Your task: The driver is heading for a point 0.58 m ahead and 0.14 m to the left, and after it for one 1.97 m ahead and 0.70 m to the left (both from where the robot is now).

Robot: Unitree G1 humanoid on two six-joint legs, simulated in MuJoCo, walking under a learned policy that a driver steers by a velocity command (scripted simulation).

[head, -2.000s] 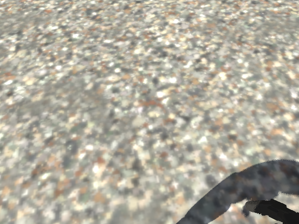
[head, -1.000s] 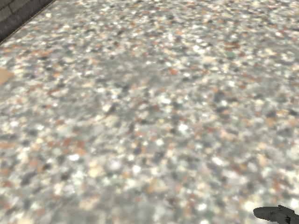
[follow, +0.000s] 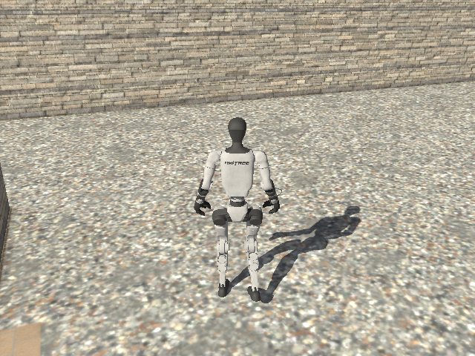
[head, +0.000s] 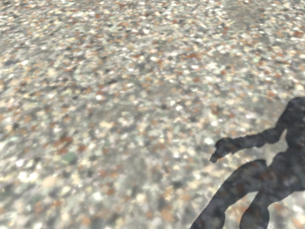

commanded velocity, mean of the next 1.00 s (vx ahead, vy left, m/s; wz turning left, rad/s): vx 0.85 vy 0.00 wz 0.43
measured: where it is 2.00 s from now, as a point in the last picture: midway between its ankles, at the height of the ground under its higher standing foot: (41, 84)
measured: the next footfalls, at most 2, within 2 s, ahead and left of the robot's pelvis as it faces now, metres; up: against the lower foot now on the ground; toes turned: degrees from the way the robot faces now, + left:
right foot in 0.16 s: +0.04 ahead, -0.11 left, +0.00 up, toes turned +0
left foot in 0.58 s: +0.40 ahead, +0.19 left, +0.00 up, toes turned +19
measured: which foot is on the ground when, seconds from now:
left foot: down 0.00-0.14, up 0.16-0.56, down 0.58-1.00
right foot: up 0.00-0.14, down 0.16-0.60, up 0.62-1.00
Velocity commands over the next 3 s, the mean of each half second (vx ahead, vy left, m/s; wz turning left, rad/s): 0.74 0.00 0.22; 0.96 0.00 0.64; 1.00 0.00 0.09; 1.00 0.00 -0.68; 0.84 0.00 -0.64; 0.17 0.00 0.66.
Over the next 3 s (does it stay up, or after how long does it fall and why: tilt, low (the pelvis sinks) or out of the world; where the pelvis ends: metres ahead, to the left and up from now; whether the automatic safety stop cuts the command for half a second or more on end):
stays up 2.08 0.76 0.01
